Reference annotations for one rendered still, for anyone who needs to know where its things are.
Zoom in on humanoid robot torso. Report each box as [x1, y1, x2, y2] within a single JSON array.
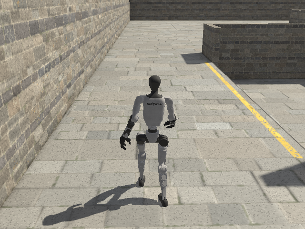
[[143, 94, 165, 143]]

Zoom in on left robot upper arm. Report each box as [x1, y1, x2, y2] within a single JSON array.
[[131, 95, 144, 123]]

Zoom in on left robot hand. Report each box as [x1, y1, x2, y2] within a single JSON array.
[[120, 136, 131, 150]]

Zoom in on left robot forearm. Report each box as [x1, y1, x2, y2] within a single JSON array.
[[122, 115, 135, 138]]

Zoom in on right robot forearm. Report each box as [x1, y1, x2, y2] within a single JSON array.
[[170, 114, 176, 125]]

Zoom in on right robot hand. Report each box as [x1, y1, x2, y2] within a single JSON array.
[[164, 121, 175, 128]]

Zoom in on left robot thigh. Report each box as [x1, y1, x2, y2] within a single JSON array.
[[136, 132, 146, 161]]

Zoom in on right robot upper arm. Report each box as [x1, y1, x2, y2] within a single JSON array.
[[164, 96, 175, 121]]

